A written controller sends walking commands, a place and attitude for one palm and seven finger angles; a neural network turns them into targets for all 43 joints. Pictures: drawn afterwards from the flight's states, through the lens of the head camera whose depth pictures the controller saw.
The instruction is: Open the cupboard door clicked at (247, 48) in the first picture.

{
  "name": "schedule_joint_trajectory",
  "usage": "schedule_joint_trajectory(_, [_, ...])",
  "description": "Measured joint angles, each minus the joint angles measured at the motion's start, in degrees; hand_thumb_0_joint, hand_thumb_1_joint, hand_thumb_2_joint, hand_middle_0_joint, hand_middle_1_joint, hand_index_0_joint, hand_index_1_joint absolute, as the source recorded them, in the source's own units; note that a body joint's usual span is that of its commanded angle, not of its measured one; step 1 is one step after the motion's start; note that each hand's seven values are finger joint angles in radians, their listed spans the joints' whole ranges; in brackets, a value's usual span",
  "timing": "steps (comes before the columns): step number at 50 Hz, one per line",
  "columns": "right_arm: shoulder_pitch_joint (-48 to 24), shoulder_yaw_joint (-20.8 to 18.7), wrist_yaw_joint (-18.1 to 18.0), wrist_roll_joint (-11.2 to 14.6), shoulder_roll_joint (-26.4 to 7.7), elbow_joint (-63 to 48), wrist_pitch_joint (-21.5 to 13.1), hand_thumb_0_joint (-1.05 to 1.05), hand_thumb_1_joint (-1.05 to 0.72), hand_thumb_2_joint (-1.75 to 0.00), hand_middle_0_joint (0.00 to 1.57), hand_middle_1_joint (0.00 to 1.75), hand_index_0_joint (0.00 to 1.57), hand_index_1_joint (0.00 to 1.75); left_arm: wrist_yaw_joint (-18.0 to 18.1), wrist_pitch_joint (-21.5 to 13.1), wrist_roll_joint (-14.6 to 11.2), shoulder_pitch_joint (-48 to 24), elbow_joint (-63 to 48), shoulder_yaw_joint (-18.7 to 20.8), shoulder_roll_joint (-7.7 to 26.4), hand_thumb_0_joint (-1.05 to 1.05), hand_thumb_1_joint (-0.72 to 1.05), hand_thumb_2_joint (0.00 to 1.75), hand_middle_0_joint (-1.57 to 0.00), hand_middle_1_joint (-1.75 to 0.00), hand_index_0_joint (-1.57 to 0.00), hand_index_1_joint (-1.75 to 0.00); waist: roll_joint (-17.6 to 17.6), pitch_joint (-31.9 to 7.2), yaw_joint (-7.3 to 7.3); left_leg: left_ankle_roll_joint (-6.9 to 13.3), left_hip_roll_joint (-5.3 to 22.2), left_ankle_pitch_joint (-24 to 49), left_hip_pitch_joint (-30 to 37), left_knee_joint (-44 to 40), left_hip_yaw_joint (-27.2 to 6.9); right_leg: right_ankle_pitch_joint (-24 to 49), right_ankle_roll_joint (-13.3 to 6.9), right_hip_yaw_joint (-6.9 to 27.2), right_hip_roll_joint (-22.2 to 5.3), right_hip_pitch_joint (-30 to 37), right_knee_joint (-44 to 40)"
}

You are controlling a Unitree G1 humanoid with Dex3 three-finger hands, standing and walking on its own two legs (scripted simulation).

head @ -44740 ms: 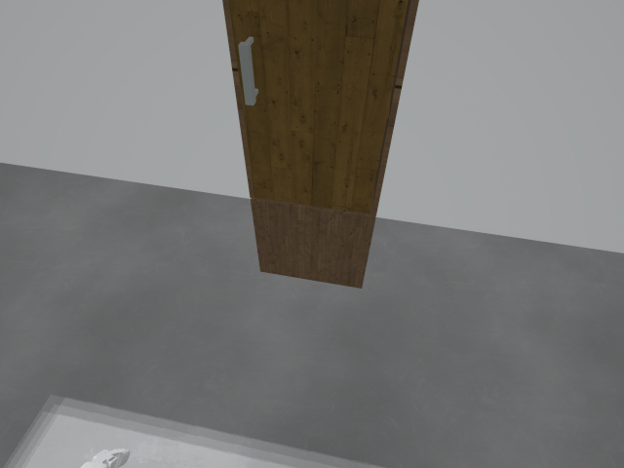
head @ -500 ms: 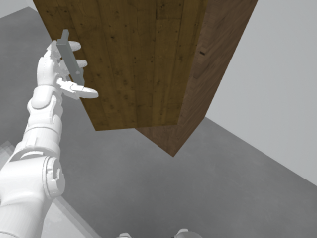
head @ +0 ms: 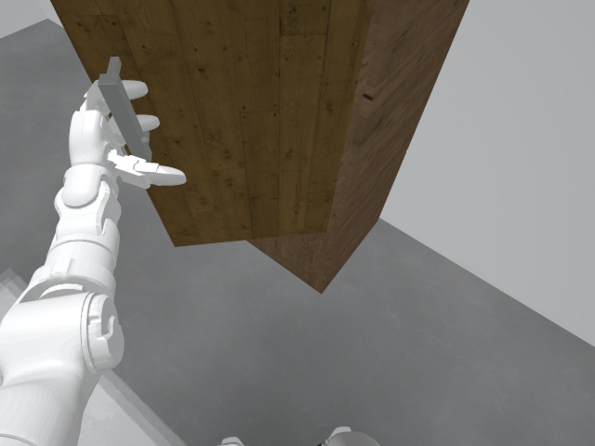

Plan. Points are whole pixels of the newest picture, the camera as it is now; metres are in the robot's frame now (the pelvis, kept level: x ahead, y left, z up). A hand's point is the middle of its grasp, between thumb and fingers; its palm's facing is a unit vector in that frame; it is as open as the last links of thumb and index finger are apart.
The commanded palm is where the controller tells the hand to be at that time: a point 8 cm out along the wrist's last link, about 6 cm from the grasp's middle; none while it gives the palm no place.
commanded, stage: slide the fingers in behind the handle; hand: left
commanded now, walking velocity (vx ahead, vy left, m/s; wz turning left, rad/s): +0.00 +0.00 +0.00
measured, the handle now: (130, 113) +0.55 +0.20 +0.12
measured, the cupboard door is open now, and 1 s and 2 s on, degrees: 45 45 84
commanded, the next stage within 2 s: close the thumb around the handle in 0.12 s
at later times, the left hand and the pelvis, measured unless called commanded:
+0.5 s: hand (145, 140) +0.49 +0.17 +0.12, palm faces +0.09 -1.00 -0.02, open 11.9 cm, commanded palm +0.47 +0.21 +0.11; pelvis +0.00 +0.00 +0.00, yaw +1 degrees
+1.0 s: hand (145, 137) +0.50 +0.17 +0.12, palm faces +0.08 -1.00 -0.02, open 5.6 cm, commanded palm +0.47 +0.21 +0.11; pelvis +0.00 +0.00 +0.00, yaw +1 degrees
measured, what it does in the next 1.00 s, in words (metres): stands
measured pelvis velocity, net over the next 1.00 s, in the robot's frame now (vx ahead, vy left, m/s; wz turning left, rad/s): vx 0.00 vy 0.00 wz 0.02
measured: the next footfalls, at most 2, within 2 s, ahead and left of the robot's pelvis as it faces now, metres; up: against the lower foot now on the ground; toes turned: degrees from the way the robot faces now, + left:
none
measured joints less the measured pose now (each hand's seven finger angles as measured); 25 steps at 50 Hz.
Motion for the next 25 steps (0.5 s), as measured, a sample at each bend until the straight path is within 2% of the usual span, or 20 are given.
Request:
schedule_joint_trajectory(15, [-0.77, 0.11, 0.2, -0.24, 0.26, 0.75, -1.01, 0.01, -0.91, -0.9, 0.2, 0.3, 0.2, 0.3, 1.03, -0.73, -0.27, -1.6, 1.04, -1.36, -0.6, -0.02, -0.48, 0.31, -0.3, -1.2, -0.28, -1.2, 0.07, 0.29, 0.47, -0.03, -0.4, 0.28, -0.89, 0.28, -0.56, -0.07, -0.03, -0.52, -0.39, -0.71, 0.45])
schedule_joint_trajectory(20, [-0.79, 0.07, 0.31, -0.28, 0.32, 0.76, -1.1, 0.01, -0.91, -0.9, 0.2, 0.3, 0.2, 0.3, 1.19, -0.67, -0.41, -1.37, 0.87, -1.61, -0.74, -0.02, -0.36, 0.36, -0.3, -1.22, -0.28, -1.22, 0.14, -0.02, 0.57, -0.07, -0.42, 0.18, -0.97, 0.32, -0.61, -0.19, -0.05, -0.55, -0.4, -0.78, 0.5])
schedule_joint_trajectory(25, [-0.66, -0.16, 0.53, -0.32, 0.3, 0.84, -1.12, 0.01, -0.91, -0.9, 0.2, 0.3, 0.2, 0.3, 1.71, -0.58, -0.75, -0.49, 0.05, -2.04, -1.23, -0.01, -0.15, 0.45, -0.31, -1.24, -0.29, -1.24, 0.35, -0.29, 0.8, -0.09, -0.43, -0.02, -0.69, 0.29, -0.62, -0.39, -0.03, -0.53, -0.39, -0.5, 0.47])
